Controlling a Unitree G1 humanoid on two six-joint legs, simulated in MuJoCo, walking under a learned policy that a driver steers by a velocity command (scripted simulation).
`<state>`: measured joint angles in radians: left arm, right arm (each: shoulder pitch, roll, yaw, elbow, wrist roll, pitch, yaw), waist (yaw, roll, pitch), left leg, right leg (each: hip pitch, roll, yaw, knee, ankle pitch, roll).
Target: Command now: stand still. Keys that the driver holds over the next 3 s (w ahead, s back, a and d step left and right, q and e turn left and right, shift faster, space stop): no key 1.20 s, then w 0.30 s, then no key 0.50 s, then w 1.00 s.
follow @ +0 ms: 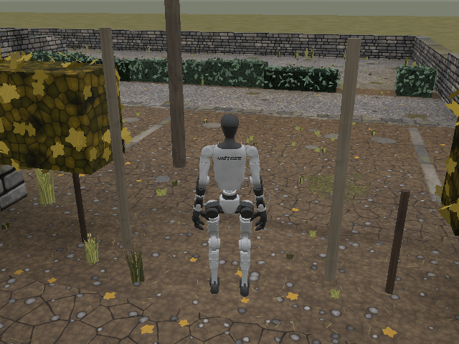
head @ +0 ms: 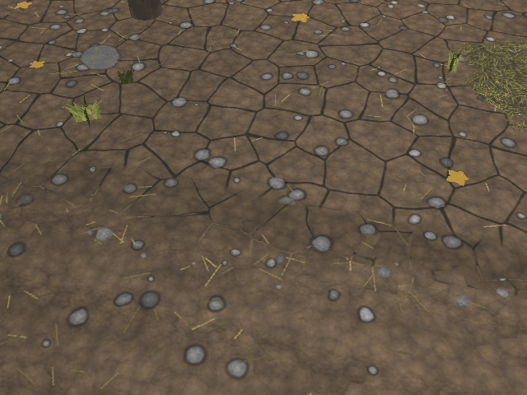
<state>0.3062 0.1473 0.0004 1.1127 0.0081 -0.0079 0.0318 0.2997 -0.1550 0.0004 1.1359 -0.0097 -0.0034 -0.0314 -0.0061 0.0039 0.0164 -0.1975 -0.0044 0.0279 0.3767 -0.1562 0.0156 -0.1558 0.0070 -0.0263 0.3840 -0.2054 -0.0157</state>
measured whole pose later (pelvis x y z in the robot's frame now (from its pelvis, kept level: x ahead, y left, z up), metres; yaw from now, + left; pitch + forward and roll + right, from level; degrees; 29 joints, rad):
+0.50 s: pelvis +0.01 +0.00 +0.00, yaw +0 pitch -1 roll +0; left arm 0.34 0.12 -0.01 1.14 0.01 -0.01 0.04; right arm 0.31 -0.13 0.00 1.16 -0.01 -0.01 -0.04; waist 0.00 0.00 0.02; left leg -0.20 -0.01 0.03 0.39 -0.18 0.02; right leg -0.15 0.01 -0.02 0.40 -0.23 -0.01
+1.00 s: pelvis +0.02 +0.00 +0.00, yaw +0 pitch -1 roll +0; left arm 0.34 0.12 -0.01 1.15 0.01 -0.02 0.04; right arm 0.32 -0.12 0.00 1.16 -0.01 -0.01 -0.04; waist 0.00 0.00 0.02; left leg -0.18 -0.01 0.03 0.40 -0.20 0.01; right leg -0.14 0.01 -0.01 0.40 -0.25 -0.01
